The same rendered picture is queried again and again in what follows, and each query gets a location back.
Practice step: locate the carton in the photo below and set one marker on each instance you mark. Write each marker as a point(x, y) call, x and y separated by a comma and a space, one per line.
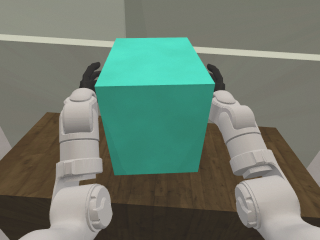
point(154, 97)

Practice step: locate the robot right forearm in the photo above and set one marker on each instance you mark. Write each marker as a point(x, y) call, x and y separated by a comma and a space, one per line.
point(249, 155)

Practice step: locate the left robot upper arm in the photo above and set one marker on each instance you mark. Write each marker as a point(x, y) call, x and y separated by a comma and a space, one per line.
point(77, 213)

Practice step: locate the right robot upper arm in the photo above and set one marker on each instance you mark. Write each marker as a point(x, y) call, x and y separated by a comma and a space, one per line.
point(269, 205)

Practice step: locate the pedestal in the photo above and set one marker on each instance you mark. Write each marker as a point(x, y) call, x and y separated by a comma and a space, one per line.
point(163, 206)

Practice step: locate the robot left forearm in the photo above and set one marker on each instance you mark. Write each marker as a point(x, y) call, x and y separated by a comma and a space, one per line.
point(79, 141)

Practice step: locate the robot left hand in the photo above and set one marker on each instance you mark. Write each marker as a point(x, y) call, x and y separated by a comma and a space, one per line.
point(88, 79)

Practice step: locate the robot right hand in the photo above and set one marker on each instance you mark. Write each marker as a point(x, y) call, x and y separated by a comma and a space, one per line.
point(217, 77)

